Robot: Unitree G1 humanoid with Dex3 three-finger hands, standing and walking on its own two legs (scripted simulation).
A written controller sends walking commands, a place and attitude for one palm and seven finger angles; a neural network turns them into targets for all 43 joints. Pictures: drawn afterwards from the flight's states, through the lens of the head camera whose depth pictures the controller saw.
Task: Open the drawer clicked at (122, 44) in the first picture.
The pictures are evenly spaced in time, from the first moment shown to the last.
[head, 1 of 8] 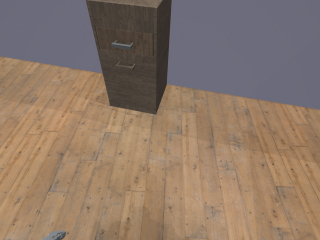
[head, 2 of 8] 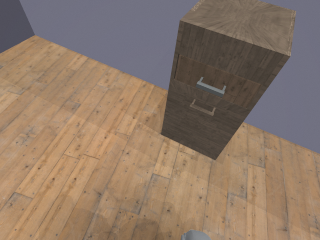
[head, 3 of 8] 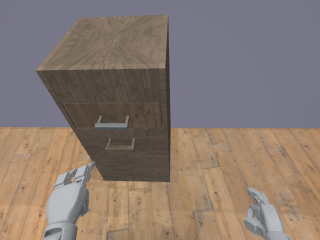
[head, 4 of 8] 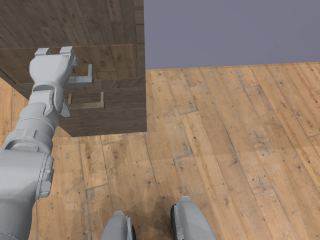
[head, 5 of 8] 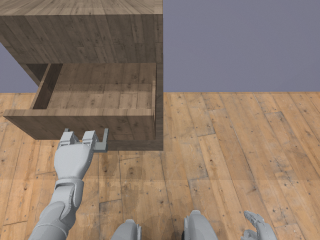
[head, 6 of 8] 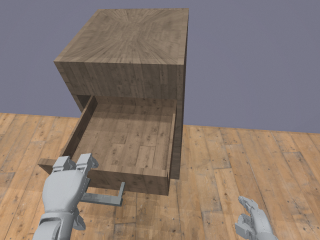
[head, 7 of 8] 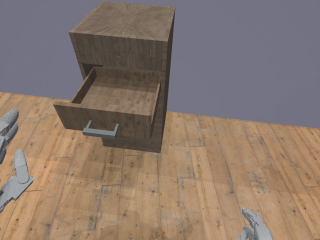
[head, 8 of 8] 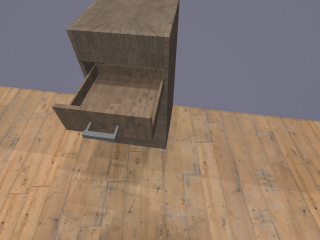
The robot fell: no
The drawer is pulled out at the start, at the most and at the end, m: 0.00 0.30 0.30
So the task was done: yes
